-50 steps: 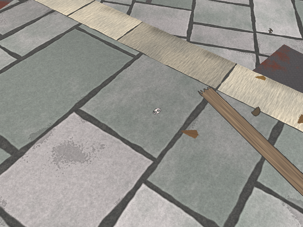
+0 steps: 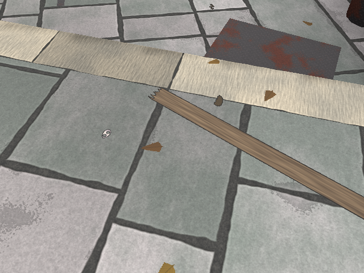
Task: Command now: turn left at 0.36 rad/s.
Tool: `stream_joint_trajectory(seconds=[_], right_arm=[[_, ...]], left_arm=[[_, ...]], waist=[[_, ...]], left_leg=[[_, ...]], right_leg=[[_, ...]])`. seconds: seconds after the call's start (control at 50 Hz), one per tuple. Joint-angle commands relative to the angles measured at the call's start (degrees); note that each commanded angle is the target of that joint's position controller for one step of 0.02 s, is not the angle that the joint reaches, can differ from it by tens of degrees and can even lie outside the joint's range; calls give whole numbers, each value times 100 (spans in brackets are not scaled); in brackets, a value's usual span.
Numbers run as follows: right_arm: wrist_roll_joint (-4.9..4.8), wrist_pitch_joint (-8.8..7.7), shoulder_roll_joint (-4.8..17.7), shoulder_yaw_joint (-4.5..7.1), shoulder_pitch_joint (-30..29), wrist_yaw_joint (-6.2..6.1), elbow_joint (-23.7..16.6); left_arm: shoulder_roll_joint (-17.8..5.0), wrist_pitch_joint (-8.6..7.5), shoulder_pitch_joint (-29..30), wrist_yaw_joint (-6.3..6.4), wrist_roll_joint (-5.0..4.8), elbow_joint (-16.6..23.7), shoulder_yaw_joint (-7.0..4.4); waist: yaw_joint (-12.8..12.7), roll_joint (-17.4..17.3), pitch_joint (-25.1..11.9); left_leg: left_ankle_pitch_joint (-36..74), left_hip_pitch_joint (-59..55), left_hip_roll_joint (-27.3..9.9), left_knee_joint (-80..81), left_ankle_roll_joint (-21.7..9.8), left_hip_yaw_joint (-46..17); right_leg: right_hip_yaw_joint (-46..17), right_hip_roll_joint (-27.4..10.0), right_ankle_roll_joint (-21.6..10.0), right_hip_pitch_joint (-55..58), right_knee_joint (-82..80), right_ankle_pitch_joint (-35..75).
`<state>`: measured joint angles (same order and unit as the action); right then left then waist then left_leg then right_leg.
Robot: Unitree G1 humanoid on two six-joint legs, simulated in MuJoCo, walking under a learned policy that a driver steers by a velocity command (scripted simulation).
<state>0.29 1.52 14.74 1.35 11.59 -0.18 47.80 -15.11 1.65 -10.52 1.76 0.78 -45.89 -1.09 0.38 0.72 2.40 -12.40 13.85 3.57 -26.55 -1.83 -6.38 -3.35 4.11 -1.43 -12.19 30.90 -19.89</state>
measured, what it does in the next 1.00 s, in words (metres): walks ahead: right foot, then left foot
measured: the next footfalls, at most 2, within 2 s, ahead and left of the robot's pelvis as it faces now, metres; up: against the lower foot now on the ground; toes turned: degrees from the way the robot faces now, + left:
right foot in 0.12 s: +0.02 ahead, -0.11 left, +0.00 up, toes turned +9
left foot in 0.62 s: +0.15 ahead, +0.18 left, +0.00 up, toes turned +23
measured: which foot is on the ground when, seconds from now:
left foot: down 0.00-0.14, up 0.16-0.60, down 0.62-1.00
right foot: up 0.00-0.10, down 0.12-0.62, up 0.64-1.00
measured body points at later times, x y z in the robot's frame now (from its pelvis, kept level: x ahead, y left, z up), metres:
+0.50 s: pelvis +0.04 +0.01 +0.00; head +0.06 +0.01 +0.45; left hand -0.04 +0.28 -0.12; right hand +0.28 -0.19 -0.11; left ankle +0.05 +0.15 -0.70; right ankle -0.02 -0.11 -0.74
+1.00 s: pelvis +0.21 +0.13 +0.00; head +0.25 +0.15 +0.44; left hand +0.26 +0.40 -0.14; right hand +0.29 -0.11 -0.14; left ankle +0.11 +0.17 -0.74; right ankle +0.37 +0.06 -0.70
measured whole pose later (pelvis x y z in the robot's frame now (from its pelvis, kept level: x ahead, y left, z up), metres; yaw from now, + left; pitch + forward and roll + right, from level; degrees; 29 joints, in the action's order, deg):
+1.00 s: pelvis +0.21 +0.13 +0.00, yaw +11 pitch +0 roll +1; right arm 0.6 -3.3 12.1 0.9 17.8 -1.9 52.0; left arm -13.7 0.1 -10.6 -2.8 2.0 -49.1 -2.4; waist 0.4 1.9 5.7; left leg -18.7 -0.7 2.5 -17.8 -4.0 12.1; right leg 4.6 -1.3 -2.1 -33.2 42.8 -4.9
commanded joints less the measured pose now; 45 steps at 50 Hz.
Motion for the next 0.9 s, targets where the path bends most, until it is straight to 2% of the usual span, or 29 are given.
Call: stream_joint_trajectory(seconds=[0.02, 0.08, 0.1, 0.12, 0.14, 0.16, 0.18, 0.2, 0.22, 0.26, 0.3, 0.34, 0.4, 0.5, 0.54, 0.56, 0.58, 0.6, 0.62, 0.64, 0.66, 0.68, 0.7, 0.72, 0.74, 0.76, 0.8, 0.84, 0.9], right_arm=[[1, 1, 1165, 369, 59, -29, -252], [0, 95, 1166, 451, -147, -21, -269], [-18, 132, 1146, 467, -364, -10, -328], [-37, 150, 1047, 456, -512, 2, -407], [-65, 132, 803, 398, -520, 24, -525], [-51, 122, 614, 361, -407, 7, -600], [152, 131, 1013, 448, -309, -11, -485], [156, 132, 1065, 491, -209, 29, -365], [157, 149, 991, 483, -153, 96, -300], [176, 147, 892, 439, -320, 286, -364], [177, 120, 846, 405, -612, 387, -449], [181, 88, 773, 378, -852, 436, -555], [179, 54, 711, 346, -1089, 488, -687], [173, -9, 546, 241, -1588, 574, -1009], [196, -41, 514, 208, -1581, 564, -1069], [210, -69, 478, 195, -1409, 523, -1026], [225, -113, 448, 199, -982, 456, -878], [255, -193, 493, 252, -108, 365, -550], [332, -268, 833, 379, 929, 258, -196], [379, -330, 1543, 500, 1647, 133, -157], [209, -330, 1708, 537, 1536, 70, -142], [171, -334, 1428, 451, 1040, 30, -154], [159, -375, 988, 327, 581, 44, -200], [154, -435, 704, 242, 263, 49, -243], [123, -499, 499, 166, 119, 28, -233], [127, -571, 430, 132, 124, 19, -208], [94, -677, 482, 133, 270, 8, -101], [60, -689, 509, 136, 294, -38, -75], [34, -618, 370, 82, 315, -127, -7]], left_arm=[[-522, -78, -142, 57, -43, 304, -177], [-464, -120, -274, 87, -79, 320, -164], [-460, -146, -471, 99, -73, 273, -164], [-594, -173, -625, 125, -27, 242, -200], [-1027, -181, -754, 165, 88, 271, -290], [-1595, -132, -354, 144, 124, 368, -428], [-1321, -129, -413, 98, 154, 397, -379], [-927, -145, -315, 63, 137, 448, -271], [-782, -156, -167, 52, 137, 480, -227], [-894, -231, -268, 83, 112, 437, -250], [-976, -304, -689, 52, 95, 295, -298], [-1020, -389, -1009, 18, 89, 145, -334], [-1020, -479, -1162, -39, 96, 18, -361], [-991, -572, -1296, -123, 120, -172, -374], [-1006, -562, -1380, -145, 103, -277, -375], [-1003, -542, -1413, -162, 87, -355, -362], [-995, -529, -1385, -182, 52, -425, -339], [-951, -514, -1291, -199, -3, -477, -297], [-833, -523, -1208, -220, -28, -415, -227], [-151, -536, -1175, -307, -59, -20, -41], [-723, -494, -995, -231, -18, -101, -215], [-799, -500, -865, -234, -75, -96, -265], [-705, -531, -938, -280, -110, -198, -240], [-635, -493, -1051, -290, -80, -334, -254], [-554, -405, -1226, -297, 20, -475, -247], [-466, -333, -1388, -310, 61, -582, -246], [-312, -257, -1440, -326, 38, -614, -261], [-243, -215, -1153, -353, 45, -507, -272], [-98, -209, -493, -427, 82, -232, -208]], waist=[[1, -978, -418], [-101, -942, -493], [-236, -902, -526], [-301, -720, -545], [-281, 42, -535], [-142, 1336, -216], [-145, 886, -280], [-32, 403, -242], [24, 351, -34], [-94, 746, 165], [-338, 562, 200], [-481, 457, 205], [-551, 542, 281], [-604, 681, 455], [-545, 740, 434], [-430, 748, 401], [-186, 664, 256], [287, 319, -140], [736, -160, -834], [869, -1704, -1535], [877, -1059, -1386], [580, -662, -651], [297, -497, -241], [89, -517, -74], [-57, -635, 61], [-133, -618, 34], [-293, -492, -18], [-314, -554, 24], [-209, -680, 177]], left_leg=[[2262, -805, -1387, 557, -914, -1908], [2055, -638, -1211, 479, -802, -1967], [1816, -338, -1042, 375, -643, -1858], [1269, 146, -786, 162, -402, -1691], [289, 843, -323, -562, -107, -1220], [-1449, 1655, 582, -1540, 103, 1], [-1966, 1615, 91, -2790, 102, 79], [-1639, 1649, -32, -3149, 36, -24], [-1226, 1790, -132, -3345, 44, 4], [-854, 2288, -218, -3341, 139, 169], [-694, 2537, -241, -3118, 249, 275], [-563, 2711, -294, -2844, 298, 286], [-411, 2711, -420, -2413, 289, 433], [-423, 2122, -540, -1532, 50, 912], [-594, 1588, -428, -1158, -137, 1113], [-639, 1143, -293, -931, -258, 1213], [-503, 415, -101, -620, -391, 1280], [-16, -794, 78, -100, -518, 1285], [-315, -2286, -333, 98, -638, 744], [-1663, -3633, -2503, 908, -1115, -2181], [-1088, -2940, -2818, 1377, -1293, -3100], [-668, -2339, -2588, 1246, -1153, -2015], [-136, -1677, -2242, 1383, -953, -1253], [175, -1369, -1946, 1537, -732, -713], [1041, -1096, -1756, 1604, -601, -270], [2199, -977, -1702, 1532, -581, 89], [4129, -932, -1688, 1346, -562, 631], [4550, -900, -1654, 1334, -548, 1020], [4431, -826, -1437, 1275, -495, 1517]], right_leg=[[142, 88, 74, -695, 390, -539], [108, 60, 45, -445, -43, -271], [123, 37, 5, -22, -551, 91], [-101, -196, -64, 485, -1072, 330], [-1070, -1146, -322, 913, -1700, 138], [-2276, -2312, -944, 712, -2073, 896], [-2283, -2682, -1358, 520, -1920, 1116], [-1931, -2398, -1292, 469, -1968, 406], [-1530, -2030, -1072, 451, -2076, -358], [-1136, -1728, -885, 879, -2274, -718], [-947, -1763, -892, 1331, -2324, -482], [-790, -1894, -926, 1696, -2328, -182], [-469, -2003, -923, 1760, -2366, -8], [253, -2048, -825, 1332, -2154, 739], [425, -2069, -776, 1089, -1957, 1397], [479, -2087, -764, 910, -1805, 1948], [596, -2057, -735, 685, -1406, 2858], [949, -1822, -630, 340, -414, 3752], [1223, -1464, -454, -464, 921, 3260], [1292, -655, -135, -2281, 2982, -585], [167, -352, -216, -2631, 3854, -956], [-235, -603, -335, -2737, 4004, -514], [-166, -813, -363, -2490, 3672, -64], [-76, -908, -338, -2280, 3413, 189], [-25, -919, -251, -2044, 3293, 338], [27, -832, -185, -1834, 3346, 414], [114, -680, -98, -1796, 3403, 544], [267, -653, -23, -2014, 3264, 855], [589, -631, 41, -2077, 2240, 1434]])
